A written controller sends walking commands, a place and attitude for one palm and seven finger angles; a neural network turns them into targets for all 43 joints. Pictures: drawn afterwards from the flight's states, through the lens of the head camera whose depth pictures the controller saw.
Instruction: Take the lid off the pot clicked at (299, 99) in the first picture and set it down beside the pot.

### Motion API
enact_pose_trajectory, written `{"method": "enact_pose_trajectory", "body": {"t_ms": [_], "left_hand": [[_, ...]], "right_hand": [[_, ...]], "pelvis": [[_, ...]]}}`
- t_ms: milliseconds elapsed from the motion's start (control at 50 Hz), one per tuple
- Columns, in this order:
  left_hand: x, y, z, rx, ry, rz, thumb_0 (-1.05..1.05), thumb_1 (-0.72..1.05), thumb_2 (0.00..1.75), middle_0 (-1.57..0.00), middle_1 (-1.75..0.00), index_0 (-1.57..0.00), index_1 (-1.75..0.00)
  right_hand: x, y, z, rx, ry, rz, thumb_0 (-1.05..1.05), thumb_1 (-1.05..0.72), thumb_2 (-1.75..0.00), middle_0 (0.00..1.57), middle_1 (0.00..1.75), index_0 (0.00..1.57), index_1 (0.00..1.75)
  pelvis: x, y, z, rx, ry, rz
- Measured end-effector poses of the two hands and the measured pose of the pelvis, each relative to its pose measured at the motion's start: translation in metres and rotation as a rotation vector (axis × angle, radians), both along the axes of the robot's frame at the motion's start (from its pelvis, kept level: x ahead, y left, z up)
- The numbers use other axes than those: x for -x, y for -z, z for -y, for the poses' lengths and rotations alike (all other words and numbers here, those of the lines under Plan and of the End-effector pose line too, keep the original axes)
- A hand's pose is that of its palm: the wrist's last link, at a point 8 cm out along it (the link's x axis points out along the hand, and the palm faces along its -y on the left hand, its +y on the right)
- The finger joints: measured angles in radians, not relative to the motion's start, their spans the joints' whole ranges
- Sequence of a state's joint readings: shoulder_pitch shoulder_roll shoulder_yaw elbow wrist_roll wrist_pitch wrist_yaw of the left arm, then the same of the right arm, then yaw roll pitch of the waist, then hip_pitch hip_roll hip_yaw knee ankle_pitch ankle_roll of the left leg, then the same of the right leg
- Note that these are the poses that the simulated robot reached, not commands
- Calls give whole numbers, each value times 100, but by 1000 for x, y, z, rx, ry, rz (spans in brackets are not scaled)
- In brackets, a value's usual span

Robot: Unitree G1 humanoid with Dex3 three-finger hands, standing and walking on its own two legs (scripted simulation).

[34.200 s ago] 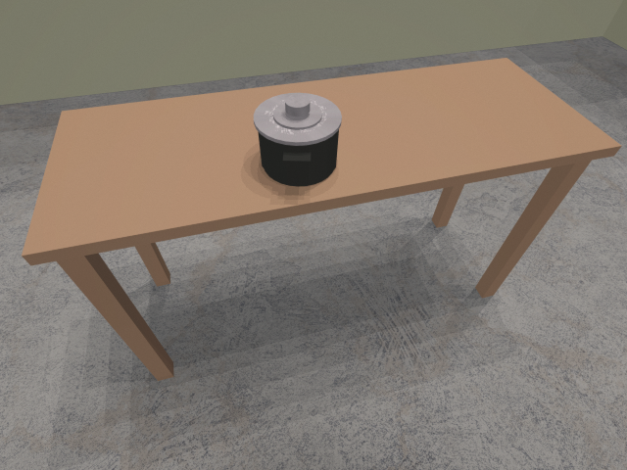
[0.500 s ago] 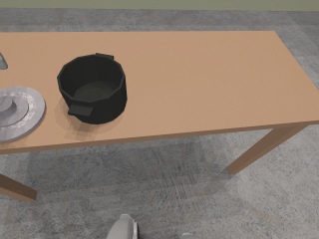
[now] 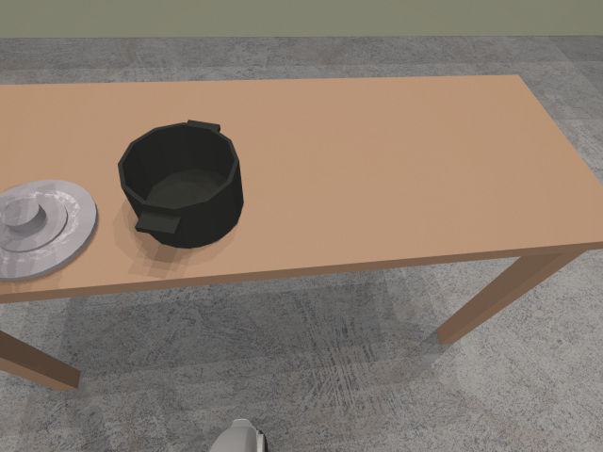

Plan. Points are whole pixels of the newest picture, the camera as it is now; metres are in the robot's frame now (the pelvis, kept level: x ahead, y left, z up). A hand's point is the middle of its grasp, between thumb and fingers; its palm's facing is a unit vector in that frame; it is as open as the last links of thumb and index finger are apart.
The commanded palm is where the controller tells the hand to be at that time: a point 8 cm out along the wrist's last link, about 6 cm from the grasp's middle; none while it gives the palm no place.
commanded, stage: raise the empty hand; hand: left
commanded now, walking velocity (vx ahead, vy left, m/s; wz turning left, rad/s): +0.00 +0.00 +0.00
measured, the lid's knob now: (24, 215) +0.44 +0.40 +0.01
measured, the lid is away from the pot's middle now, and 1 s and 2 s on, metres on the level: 0.23 0.23 0.23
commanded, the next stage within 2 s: draw the hand back to the body in 0.24 s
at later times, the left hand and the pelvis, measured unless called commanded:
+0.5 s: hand out of the picture +0.44 +0.39 +0.17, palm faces -0.33 -0.16 -0.93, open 11.0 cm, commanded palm +0.44 +0.38 +0.24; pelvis +0.01 +0.00 +0.01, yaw +0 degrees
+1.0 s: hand out of the picture +0.41 +0.32 +0.20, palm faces +0.35 -0.79 -0.49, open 11.0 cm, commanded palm +0.36 +0.35 +0.23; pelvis +0.01 -0.01 +0.02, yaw +0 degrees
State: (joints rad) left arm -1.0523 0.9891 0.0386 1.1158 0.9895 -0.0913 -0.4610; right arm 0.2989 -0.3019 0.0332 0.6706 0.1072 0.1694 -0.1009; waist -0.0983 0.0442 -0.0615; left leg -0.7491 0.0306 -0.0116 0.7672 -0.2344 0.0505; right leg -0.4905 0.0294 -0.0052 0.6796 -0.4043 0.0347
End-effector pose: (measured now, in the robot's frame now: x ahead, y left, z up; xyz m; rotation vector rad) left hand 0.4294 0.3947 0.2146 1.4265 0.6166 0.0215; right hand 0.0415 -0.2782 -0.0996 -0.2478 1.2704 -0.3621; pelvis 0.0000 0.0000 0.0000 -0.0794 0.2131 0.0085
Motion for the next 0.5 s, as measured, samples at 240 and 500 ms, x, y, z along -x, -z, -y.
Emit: {"method": "enact_pose_trajectory", "body": {"t_ms": [240,500], "left_hand": [[-3,-22,0,-5,-20,19,0,-1,65,-37,-86,-37,-86],[-13,-12,8,-10,16,14,0,-1,65,-37,-86,-37,-86]], "right_hand": [[-6,-4,3,-4,-11,2,0,-90,-90,21,30,20,30],[-1,-3,4,-21,8,-36,0,-90,-90,21,30,20,30]], "pelvis": [[-4,-4,3,-6,-4,9],[-9,-6,4,-11,-1,-1]]}}
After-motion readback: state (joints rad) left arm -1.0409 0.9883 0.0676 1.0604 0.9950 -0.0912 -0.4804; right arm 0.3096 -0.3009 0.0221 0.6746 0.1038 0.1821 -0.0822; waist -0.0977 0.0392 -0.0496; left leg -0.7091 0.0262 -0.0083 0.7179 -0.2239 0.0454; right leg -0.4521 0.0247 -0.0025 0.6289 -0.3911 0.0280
